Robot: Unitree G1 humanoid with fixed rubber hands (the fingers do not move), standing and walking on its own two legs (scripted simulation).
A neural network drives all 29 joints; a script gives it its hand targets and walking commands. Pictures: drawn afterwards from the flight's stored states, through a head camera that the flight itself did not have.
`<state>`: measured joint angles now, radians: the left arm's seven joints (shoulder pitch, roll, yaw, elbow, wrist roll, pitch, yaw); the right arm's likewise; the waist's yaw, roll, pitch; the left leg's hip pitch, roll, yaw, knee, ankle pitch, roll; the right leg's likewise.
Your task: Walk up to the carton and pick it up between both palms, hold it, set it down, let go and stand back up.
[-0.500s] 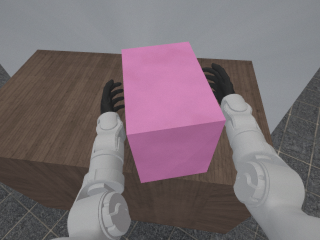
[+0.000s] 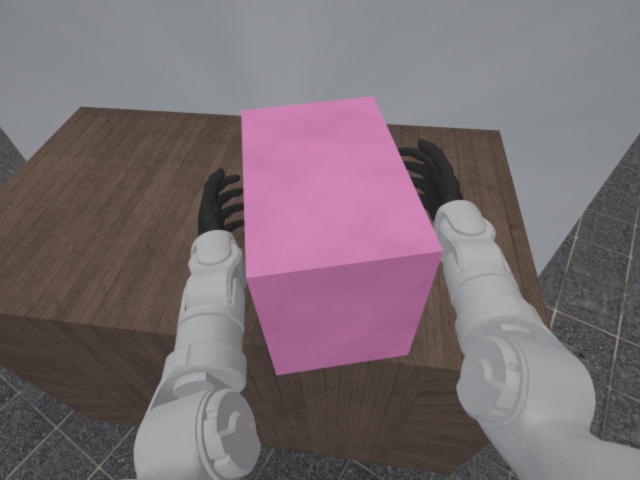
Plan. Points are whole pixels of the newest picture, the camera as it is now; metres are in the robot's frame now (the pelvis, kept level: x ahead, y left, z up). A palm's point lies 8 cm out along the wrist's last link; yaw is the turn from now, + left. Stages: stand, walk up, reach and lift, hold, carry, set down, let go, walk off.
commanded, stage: reach and lift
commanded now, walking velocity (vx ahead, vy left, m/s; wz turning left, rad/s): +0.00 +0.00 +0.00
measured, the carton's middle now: (325, 234) +0.45 +0.07 +0.05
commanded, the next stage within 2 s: none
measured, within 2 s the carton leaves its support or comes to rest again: leaves its support in 0.40 s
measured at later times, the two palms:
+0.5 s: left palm (196, 240) +0.36 +0.21 +0.12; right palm (437, 208) +0.43 -0.07 +0.14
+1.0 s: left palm (180, 229) +0.34 +0.21 +0.16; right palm (447, 208) +0.40 -0.07 +0.17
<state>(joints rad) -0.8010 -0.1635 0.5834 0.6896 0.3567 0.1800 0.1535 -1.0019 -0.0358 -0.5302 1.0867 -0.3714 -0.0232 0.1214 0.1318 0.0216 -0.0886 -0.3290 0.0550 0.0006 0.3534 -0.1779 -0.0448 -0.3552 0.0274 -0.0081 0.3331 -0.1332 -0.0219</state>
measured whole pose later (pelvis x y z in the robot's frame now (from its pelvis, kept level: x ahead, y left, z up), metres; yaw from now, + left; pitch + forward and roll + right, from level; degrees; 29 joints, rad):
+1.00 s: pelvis -0.03 +0.00 +0.00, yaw +0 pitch +0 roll -1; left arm -0.80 -0.08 0.45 0.64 0.34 0.38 0.12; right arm -0.96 0.00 -0.44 1.04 -0.21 0.08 0.01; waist 0.11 0.00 -0.07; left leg -0.20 0.05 0.00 0.35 -0.15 -0.04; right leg -0.20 0.03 -0.01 0.29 -0.09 -0.02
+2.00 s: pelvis -0.04 +0.01 +0.00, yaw +0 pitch -4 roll -1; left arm -0.89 0.03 0.37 0.57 0.31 0.59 0.01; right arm -0.98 -0.01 -0.23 0.87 0.06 0.27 -0.16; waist 0.04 -0.01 -0.07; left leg -0.12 0.05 0.00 0.35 -0.16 -0.03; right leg -0.12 0.03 -0.01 0.27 -0.08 -0.01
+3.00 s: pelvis -0.03 +0.01 +0.00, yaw +0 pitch -4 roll -1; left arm -0.97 0.05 0.35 0.49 0.31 0.76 -0.02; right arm -1.05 -0.08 -0.15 0.80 0.21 0.44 -0.21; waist 0.01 -0.01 -0.09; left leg -0.11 0.05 0.00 0.35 -0.16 -0.03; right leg -0.11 0.02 -0.01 0.26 -0.08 -0.01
